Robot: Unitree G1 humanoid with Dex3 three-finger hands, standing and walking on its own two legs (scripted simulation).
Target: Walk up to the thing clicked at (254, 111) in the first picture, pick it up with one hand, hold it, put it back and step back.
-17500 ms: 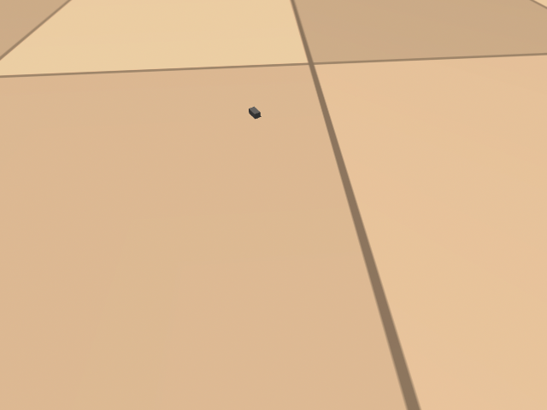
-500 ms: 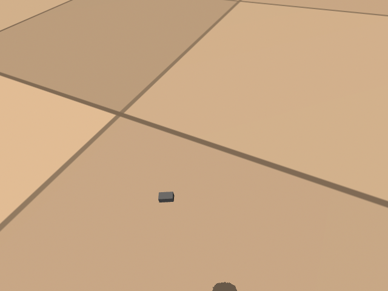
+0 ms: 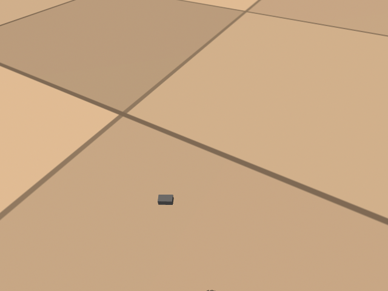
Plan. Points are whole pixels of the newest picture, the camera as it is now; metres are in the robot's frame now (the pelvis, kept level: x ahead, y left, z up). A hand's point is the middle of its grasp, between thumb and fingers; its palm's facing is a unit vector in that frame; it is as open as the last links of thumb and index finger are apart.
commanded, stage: walk up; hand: left
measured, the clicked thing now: (165, 199) +0.76 +0.22 -0.75
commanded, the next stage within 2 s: stand in 0.24 s
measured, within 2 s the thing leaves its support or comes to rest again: neither
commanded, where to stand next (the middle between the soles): +0.36 -0.02 m, yaw -1 degrees
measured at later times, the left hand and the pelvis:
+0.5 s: hand out of the picture +0.08 +0.26 -0.15, palm faces -0.01 -0.94 -0.34, open 7.4 cm; pelvis +0.00 +0.00 +0.01, yaw -1 degrees
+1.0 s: hand out of the picture +0.07 +0.25 -0.14, palm faces -0.03 -0.94 -0.35, open 7.4 cm; pelvis -0.01 -0.01 +0.01, yaw -1 degrees
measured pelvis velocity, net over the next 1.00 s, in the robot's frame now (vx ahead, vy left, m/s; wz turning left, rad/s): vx -0.01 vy -0.01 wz -0.01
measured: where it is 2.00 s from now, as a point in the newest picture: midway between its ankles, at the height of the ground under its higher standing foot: outside the picture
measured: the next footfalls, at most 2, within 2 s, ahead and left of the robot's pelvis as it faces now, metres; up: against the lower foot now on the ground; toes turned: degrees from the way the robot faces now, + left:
left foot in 1.50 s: +0.14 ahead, +0.15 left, +0.00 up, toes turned +3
right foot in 1.92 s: +0.29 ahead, -0.15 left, +0.00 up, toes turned -1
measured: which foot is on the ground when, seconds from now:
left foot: down 0.00-1.00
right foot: down 0.00-1.00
